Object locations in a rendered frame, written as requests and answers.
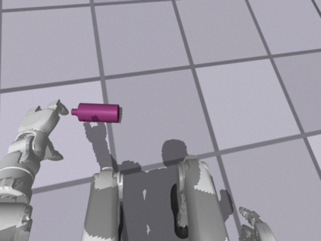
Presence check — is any left robot hand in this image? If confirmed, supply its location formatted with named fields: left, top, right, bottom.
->
left=18, top=99, right=69, bottom=161

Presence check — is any left robot arm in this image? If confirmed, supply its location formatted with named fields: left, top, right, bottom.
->
left=0, top=130, right=48, bottom=241

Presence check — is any bottle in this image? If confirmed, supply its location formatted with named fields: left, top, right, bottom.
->
left=71, top=103, right=119, bottom=123

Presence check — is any right robot hand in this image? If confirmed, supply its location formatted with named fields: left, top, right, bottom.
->
left=239, top=207, right=277, bottom=241

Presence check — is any right robot foot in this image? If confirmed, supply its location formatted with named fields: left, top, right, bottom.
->
left=171, top=184, right=188, bottom=239

